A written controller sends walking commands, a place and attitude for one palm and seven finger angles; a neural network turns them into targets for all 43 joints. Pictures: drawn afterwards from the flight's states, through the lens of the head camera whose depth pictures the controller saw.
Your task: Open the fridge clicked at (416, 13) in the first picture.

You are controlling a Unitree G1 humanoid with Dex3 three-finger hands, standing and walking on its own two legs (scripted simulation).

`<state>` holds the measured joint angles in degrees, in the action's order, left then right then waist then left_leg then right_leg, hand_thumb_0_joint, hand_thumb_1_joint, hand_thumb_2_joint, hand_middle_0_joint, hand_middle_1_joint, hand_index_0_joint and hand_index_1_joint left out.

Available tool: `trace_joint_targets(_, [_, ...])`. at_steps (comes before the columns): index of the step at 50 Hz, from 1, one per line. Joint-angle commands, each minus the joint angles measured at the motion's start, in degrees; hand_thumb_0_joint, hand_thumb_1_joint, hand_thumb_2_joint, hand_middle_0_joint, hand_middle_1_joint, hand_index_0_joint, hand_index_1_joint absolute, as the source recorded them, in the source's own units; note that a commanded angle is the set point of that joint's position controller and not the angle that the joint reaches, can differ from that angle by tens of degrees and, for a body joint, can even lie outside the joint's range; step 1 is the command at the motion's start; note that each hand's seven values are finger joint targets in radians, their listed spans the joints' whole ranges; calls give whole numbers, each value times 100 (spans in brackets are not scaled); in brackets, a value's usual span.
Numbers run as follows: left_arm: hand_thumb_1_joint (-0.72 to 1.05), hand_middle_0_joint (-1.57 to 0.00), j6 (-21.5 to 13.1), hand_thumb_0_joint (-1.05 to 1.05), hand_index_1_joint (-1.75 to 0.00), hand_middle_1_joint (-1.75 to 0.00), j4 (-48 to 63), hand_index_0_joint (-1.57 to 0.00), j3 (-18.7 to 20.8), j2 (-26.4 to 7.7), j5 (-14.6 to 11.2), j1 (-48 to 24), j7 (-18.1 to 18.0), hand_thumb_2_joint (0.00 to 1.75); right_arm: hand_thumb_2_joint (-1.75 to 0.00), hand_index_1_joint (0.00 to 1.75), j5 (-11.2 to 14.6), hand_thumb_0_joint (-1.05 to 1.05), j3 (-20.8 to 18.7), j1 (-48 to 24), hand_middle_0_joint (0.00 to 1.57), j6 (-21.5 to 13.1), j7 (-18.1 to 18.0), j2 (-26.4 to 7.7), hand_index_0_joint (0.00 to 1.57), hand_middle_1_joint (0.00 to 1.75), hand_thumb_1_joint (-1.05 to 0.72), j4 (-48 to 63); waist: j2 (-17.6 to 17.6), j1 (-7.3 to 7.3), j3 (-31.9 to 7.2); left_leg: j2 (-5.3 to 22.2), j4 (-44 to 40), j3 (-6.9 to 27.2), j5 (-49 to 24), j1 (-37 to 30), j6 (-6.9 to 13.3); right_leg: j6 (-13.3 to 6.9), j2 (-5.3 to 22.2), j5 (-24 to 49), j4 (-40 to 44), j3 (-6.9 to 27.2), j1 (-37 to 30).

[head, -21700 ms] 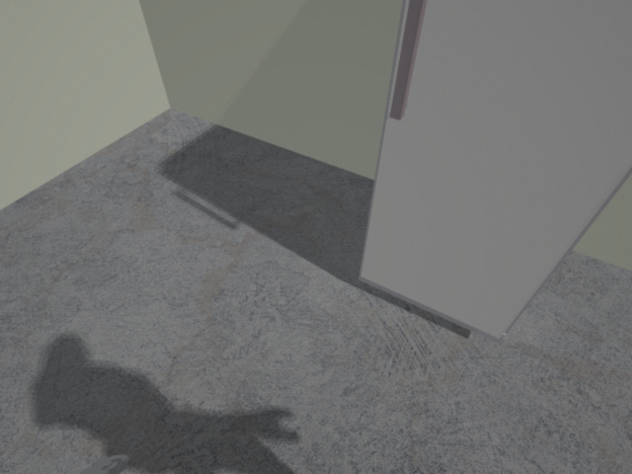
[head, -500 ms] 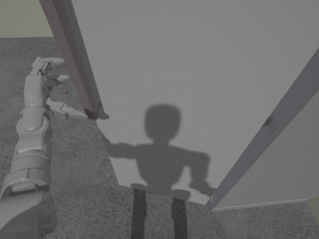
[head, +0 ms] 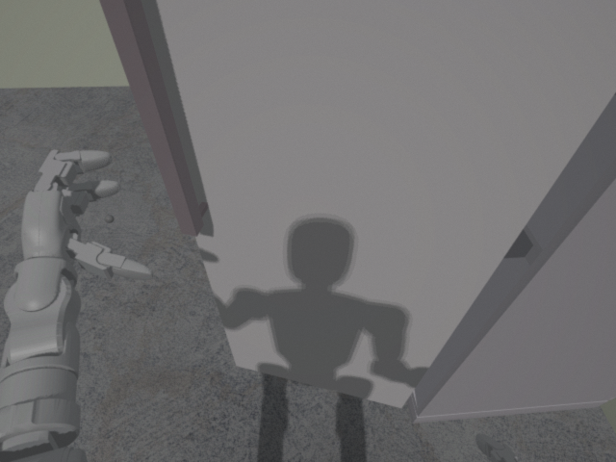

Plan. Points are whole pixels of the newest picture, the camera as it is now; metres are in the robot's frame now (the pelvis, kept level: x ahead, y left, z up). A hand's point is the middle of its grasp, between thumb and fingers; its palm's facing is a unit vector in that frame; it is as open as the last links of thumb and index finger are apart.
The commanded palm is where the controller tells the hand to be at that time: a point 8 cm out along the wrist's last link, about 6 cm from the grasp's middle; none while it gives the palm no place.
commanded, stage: slip the hand off the handle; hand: left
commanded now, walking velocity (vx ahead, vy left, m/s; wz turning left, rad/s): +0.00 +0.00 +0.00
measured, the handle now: (159, 84) +0.46 +0.21 +0.26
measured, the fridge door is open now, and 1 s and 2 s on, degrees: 72 72 72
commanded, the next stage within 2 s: draw the hand back to the body in 0.30 s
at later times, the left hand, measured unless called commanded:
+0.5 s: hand (87, 257) +0.29 +0.27 +0.15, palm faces +0.22 -0.97 -0.07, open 14.6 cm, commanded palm +0.25 +0.31 +0.15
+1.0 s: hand (59, 290) +0.24 +0.26 +0.17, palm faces +0.22 -0.96 -0.15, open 14.3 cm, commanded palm +0.19 +0.30 +0.17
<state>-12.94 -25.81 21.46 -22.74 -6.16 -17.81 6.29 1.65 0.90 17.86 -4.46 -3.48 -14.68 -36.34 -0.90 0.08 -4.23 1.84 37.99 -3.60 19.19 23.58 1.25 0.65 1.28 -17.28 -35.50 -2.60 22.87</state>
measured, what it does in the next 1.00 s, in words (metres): stands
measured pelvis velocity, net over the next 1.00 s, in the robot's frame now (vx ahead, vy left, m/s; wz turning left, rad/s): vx -0.01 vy -0.01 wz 0.04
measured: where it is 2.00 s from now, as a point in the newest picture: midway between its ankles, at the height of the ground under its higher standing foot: outside the picture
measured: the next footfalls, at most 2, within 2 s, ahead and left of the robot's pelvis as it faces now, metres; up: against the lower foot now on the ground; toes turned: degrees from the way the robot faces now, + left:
none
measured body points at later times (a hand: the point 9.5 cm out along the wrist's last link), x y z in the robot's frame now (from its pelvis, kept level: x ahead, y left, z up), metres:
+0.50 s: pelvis -0.01 -0.01 +0.00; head -0.02 -0.02 +0.45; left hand +0.28 +0.32 +0.15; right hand +0.16 -0.25 -0.08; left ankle +0.00 +0.10 -0.72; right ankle +0.01 -0.13 -0.72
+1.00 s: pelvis -0.01 -0.01 +0.01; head -0.04 -0.02 +0.46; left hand +0.22 +0.31 +0.18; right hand +0.19 -0.22 -0.05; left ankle +0.00 +0.10 -0.72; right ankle +0.01 -0.13 -0.72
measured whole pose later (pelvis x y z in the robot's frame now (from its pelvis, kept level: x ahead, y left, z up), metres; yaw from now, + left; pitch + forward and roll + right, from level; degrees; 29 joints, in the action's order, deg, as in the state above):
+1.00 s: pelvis -0.01 -0.01 +0.01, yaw +2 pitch -3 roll -1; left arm 1.6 0.2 20.7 -22.3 -14.0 1.8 13.8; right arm 1.7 4.3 13.9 -14.5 -6.2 -14.5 -35.1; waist -1.7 -3.4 -1.6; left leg 1.4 31.7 -1.5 16.0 12.8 0.5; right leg 0.1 1.3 -14.9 -29.1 -4.7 11.1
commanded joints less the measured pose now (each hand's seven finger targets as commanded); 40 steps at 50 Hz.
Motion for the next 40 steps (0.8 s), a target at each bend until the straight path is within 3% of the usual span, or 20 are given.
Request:
trace_joint_targets(1, [-55, -25, -292, 0, -115, -115, 1620, -25, 31, -1333, -161, -2031, 73, 20, -90, 30, 44, 0, -271, -390, 20, -387, -141, -807, 20, 30, -90, 706, -568, -2, -1209, -60, -632, 438, -1343, -951, -28, -212, -269, 976, 378, -27, -218])
trace_joint_targets(3, [-55, -25, -92, 0, -115, -115, 1449, -25, 38, -1279, -253, -1726, 136, 20, -90, 30, 81, 0, -240, -483, 20, -420, -189, -811, 20, 30, -90, 728, -259, -37, -988, -78, -726, 440, -974, -788, -2, -201, -253, 761, 483, -25, -244])
trace_joint_targets(7, [-55, -25, 130, 0, -115, -115, 1593, -25, -96, -1154, -294, -1798, 173, 20, -90, 30, 113, 0, -175, -633, 20, -511, -263, -775, 20, 30, -90, 775, -156, -50, -826, -116, -820, 465, -661, -754, 11, -193, -203, 537, 578, -10, -249])
trace_joint_targets(9, [-55, -25, 117, 0, -115, -115, 1801, -25, -128, -1116, -259, -1744, 141, 20, -90, 30, 102, 0, -159, -698, 20, -570, -268, -742, 20, 30, -90, 808, -308, -104, -849, -123, -834, 468, -672, -814, -6, -206, -203, 514, 563, -12, -266])
trace_joint_targets(15, [-55, -25, -68, 0, -115, -115, 2378, -25, 328, -1373, -298, -775, 73, 20, -90, 30, 20, 0, -155, -732, 20, -683, -209, -721, 20, 30, -90, 848, -182, -341, -1263, -137, -732, 362, -1309, -900, 1, -200, -190, 1123, 466, 6, -783])
trace_joint_targets(18, [-55, -25, 32, 0, -115, -115, 2341, -25, 335, -1425, -336, -1086, 103, 20, -90, 30, 52, 0, -105, -843, 20, -699, -251, -700, 20, 30, -90, 786, -273, -207, -851, -153, -794, 333, -992, -762, 4, -173, -177, 886, 579, 38, -599])
trace_joint_targets(19, [-55, -25, 99, 0, -115, -115, 2159, -25, 380, -1443, -367, -1120, 125, 20, -90, 30, 66, 0, -101, -840, 20, -699, -283, -699, 20, 30, -90, 750, -124, -183, -677, -156, -818, 333, -827, -676, 12, -160, -177, 721, 646, 46, -543])
trace_joint_targets(20, [-55, -25, 110, 0, -115, -115, 2208, -25, 485, -1589, -370, -1182, 138, 20, -90, 30, 62, 0, -114, -853, 20, -700, -312, -725, 20, 30, -90, 725, -170, -179, -668, -148, -806, 301, -794, -668, 28, -152, -151, 675, 686, 91, -570])
trace_joint_targets(21, [-55, -25, 130, 0, -115, -115, 2244, -25, 309, -1428, -368, -1267, 180, 20, -90, 30, 70, 0, -95, -881, 20, -717, -329, -703, 20, 30, -90, 744, -226, -149, -650, -162, -838, 323, -794, -701, 27, -162, -149, 656, 683, 68, -545])
trace_joint_targets(22, [-55, -25, 489, 0, -115, -115, 1759, -25, 119, -1211, -1062, -1326, 933, 20, -90, 30, 196, 0, -36, -911, 20, -788, -420, -850, 20, 30, -90, 730, -294, 47, -978, -147, -927, 289, -732, -1017, 56, -206, -113, 871, 797, 152, -1001])
trace_joint_targets(23, [-55, -25, 654, 0, -115, -115, 2047, -25, 356, -1582, -1271, -1545, 1364, 20, -90, 30, 259, 0, -15, -981, 20, -845, -506, -808, 20, 30, -90, 810, -407, -92, -1072, -163, -939, 319, -819, -1061, 72, -212, -85, 1019, 840, 178, -1190])
trace_joint_targets(25, [-55, -25, 944, 0, -115, -115, 2178, -25, 597, -1886, -1452, -1360, 1858, 20, -90, 30, 237, 0, 28, -1035, 20, -909, -610, -807, 20, 30, -90, 917, -436, -201, -1408, -186, -889, 327, -1151, -1191, 105, -203, -66, 1425, 774, 201, -1431])
trace_joint_targets(27, [-55, -25, 1205, 0, -115, -115, 1987, -25, 724, -2111, -1576, -1228, 2288, 20, -90, 30, 259, 0, 90, -1018, 20, -981, -624, -812, 20, 30, -90, 946, -381, -217, -1112, -212, -925, 404, -1288, -1153, 103, -185, -68, 1560, 799, 168, -1381])
trace_joint_targets(28, [-55, -25, 1245, 0, -115, -115, 2023, -25, 630, -1968, -1606, -1146, 2375, 20, -90, 30, 247, 0, 101, -1005, 20, -1009, -594, -771, 20, 30, -90, 993, -333, -222, -937, -218, -939, 422, -1260, -1131, 98, -171, -79, 1491, 829, 167, -1237])
trace_joint_targets(30, [-55, -25, 1294, 0, -115, -115, 1929, -25, 848, -1961, -1637, -576, 2308, 20, -90, 30, 217, 0, 64, -961, 20, -1063, -496, -774, 20, 30, -90, 1043, -161, -340, -641, -182, -971, 453, -1279, -1038, 71, -186, -101, 1378, 862, 129, -1124])
trace_joint_targets(35, [-55, -25, 1550, 0, -115, -115, 1862, -25, 876, -1613, -1714, 223, 2116, 20, -90, 30, 266, 0, -6, -967, 20, -1092, -293, -808, 20, 30, -90, 1204, 142, -392, -345, -148, -991, 381, -1036, -880, 25, -165, -84, 1012, 919, 119, -956])
trace_joint_targets(40, [-55, -25, 1505, 0, -115, -115, 3271, -25, 657, -1598, -1567, -178, 1915, 20, -90, 30, 260, 0, 11, -1063, 20, -1186, -315, -757, 20, 30, -90, 1335, -350, -307, -617, -145, -1043, 396, -947, -1249, 67, -161, -148, 768, 963, 85, -935])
